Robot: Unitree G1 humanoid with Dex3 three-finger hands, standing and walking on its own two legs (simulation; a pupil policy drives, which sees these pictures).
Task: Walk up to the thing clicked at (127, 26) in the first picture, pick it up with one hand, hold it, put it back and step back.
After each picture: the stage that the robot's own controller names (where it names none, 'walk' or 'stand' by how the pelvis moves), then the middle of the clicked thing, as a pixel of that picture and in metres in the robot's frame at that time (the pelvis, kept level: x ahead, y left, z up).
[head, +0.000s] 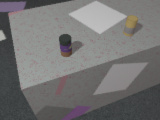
stand; (130, 26) +0.86 -0.28 -0.11
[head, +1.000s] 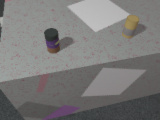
sink last; (130, 26) +0.76 -0.25 -0.08
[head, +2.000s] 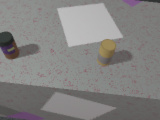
sink last; (105, 53) +0.54 -0.03 -0.08
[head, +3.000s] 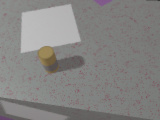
rise first; (48, 60) +0.47 +0.22 -0.08
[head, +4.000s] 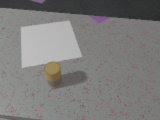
stand; (53, 75) +0.44 +0.15 -0.09
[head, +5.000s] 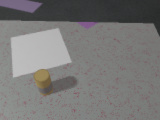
stand; (44, 82) +0.43 +0.19 -0.11
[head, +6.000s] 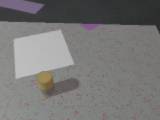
stand; (46, 84) +0.43 +0.19 -0.11
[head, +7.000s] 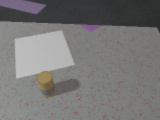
stand; (46, 84) +0.43 +0.18 -0.11
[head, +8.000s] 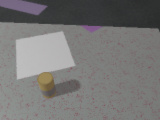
stand; (47, 85) +0.43 +0.18 -0.11
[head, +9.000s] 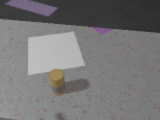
rise first; (57, 82) +0.45 +0.15 -0.11
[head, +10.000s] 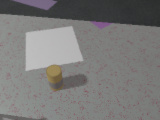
go down; (55, 78) +0.45 +0.15 -0.11
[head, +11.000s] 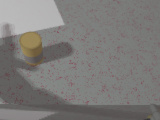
go down; (32, 49) +0.47 +0.13 -0.03
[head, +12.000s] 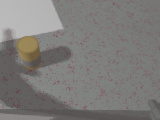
approach; (30, 54) +0.46 +0.14 -0.03
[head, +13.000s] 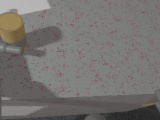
close in; (13, 34) +0.49 +0.15 +0.02
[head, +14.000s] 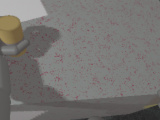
lift; (12, 37) +0.50 +0.15 +0.02
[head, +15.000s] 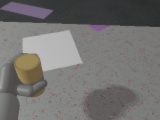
lift; (31, 76) +0.32 +0.17 +0.14
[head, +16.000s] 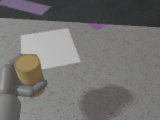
hold; (31, 76) +0.32 +0.17 +0.12
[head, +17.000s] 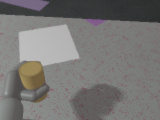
hold; (34, 82) +0.32 +0.17 +0.08
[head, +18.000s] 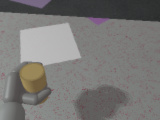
hold; (35, 84) +0.31 +0.16 +0.08
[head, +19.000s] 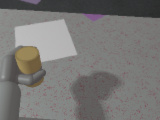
crouch; (30, 67) +0.37 +0.17 +0.09
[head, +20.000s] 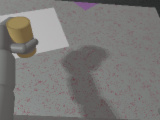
lower; (22, 38) +0.47 +0.18 +0.09
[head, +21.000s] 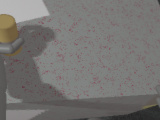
lower; (7, 36) +0.50 +0.16 +0.01
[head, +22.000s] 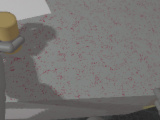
lower; (7, 34) +0.50 +0.17 +0.02
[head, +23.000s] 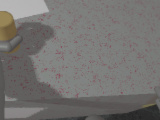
lower; (5, 33) +0.51 +0.17 +0.02
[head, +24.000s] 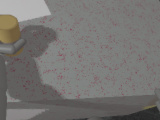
lower; (9, 36) +0.50 +0.16 +0.02
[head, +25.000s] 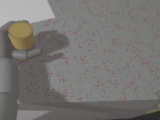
open; (23, 42) +0.48 +0.13 +0.01
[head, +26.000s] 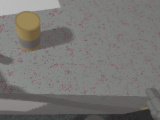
sink last; (29, 32) +0.49 +0.13 +0.01
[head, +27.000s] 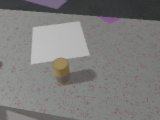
sink last; (61, 72) +0.46 +0.14 -0.06
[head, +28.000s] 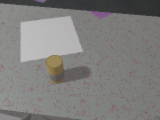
stand; (55, 69) +0.46 +0.13 -0.05
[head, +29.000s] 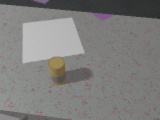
stand; (57, 71) +0.45 +0.13 -0.05
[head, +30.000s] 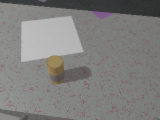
stand; (56, 70) +0.45 +0.14 -0.05
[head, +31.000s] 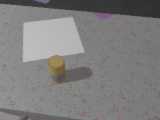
stand; (57, 70) +0.46 +0.13 -0.05
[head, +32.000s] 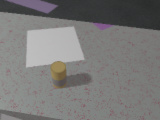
stand; (59, 75) +0.46 +0.14 -0.07
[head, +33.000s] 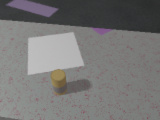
stand; (59, 82) +0.45 +0.15 -0.11
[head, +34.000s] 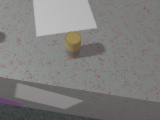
walk; (73, 45) +0.52 +0.09 -0.10
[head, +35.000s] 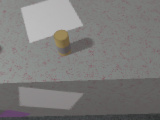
walk; (62, 43) +0.58 +0.14 -0.09
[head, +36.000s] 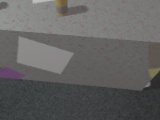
walk; (61, 4) +0.83 +0.15 -0.08
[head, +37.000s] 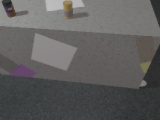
stand; (68, 9) +1.06 +0.17 -0.09
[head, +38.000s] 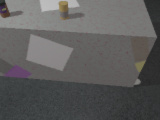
stand; (63, 10) +1.06 +0.16 -0.11
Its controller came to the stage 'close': yes
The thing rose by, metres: 0.22
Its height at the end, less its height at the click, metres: +0.00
